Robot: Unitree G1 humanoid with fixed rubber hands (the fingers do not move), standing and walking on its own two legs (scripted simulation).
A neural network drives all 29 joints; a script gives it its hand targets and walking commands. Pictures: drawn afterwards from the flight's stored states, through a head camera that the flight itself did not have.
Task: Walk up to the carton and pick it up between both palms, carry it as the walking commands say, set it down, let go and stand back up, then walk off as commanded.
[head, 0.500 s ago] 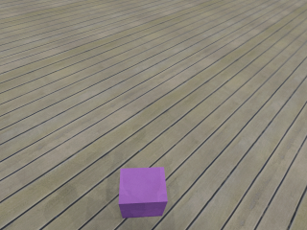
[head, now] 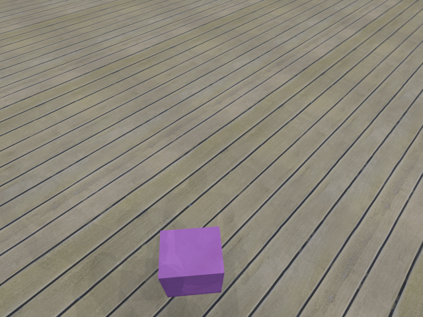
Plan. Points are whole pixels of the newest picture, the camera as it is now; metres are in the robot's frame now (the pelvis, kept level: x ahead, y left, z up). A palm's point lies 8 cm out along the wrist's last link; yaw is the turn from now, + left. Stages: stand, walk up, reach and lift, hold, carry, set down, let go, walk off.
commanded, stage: walk up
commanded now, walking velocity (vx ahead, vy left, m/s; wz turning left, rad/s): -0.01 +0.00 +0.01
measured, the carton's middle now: (192, 263) +0.42 +0.07 -0.63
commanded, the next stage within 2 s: stand in 0.44 s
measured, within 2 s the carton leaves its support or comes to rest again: neither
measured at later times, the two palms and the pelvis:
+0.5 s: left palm out of the picture -0.03 +0.18 -0.15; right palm out of the picture -0.01 -0.21 -0.15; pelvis +0.00 -0.01 +0.00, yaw +0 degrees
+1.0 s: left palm (114, 311) +0.16 +0.20 -0.14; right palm (302, 305) +0.17 -0.20 -0.14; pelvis +0.00 -0.01 -0.03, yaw +2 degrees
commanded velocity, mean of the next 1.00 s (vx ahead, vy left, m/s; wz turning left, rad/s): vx -0.01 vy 0.00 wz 0.00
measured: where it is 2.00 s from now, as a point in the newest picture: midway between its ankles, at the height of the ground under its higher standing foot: outside the picture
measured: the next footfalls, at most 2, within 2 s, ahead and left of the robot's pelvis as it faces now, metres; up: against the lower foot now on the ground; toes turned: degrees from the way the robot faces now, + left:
none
